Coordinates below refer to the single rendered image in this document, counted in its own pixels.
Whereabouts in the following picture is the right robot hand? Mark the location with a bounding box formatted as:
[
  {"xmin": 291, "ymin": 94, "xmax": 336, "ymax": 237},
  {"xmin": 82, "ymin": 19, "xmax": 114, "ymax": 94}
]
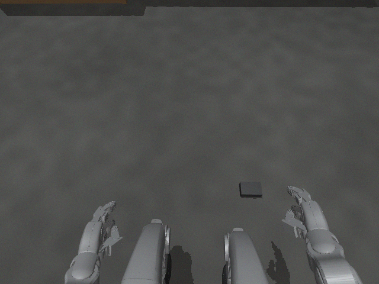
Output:
[{"xmin": 282, "ymin": 186, "xmax": 329, "ymax": 240}]

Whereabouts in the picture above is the left robot arm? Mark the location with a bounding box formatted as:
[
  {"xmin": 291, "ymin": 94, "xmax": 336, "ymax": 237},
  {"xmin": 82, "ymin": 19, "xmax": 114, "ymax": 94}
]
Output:
[{"xmin": 65, "ymin": 252, "xmax": 101, "ymax": 284}]

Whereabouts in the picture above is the right robot arm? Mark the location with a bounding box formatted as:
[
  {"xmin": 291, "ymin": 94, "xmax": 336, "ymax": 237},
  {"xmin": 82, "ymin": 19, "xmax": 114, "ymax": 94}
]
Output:
[{"xmin": 306, "ymin": 229, "xmax": 363, "ymax": 284}]

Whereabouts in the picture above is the small box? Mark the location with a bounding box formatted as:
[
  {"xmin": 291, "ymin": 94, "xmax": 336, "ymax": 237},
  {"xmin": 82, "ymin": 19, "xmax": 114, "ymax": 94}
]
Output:
[{"xmin": 239, "ymin": 182, "xmax": 262, "ymax": 197}]

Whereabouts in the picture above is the left robot hand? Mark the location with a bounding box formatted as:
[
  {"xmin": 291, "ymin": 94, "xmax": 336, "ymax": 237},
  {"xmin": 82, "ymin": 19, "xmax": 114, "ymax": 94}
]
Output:
[{"xmin": 78, "ymin": 201, "xmax": 123, "ymax": 261}]

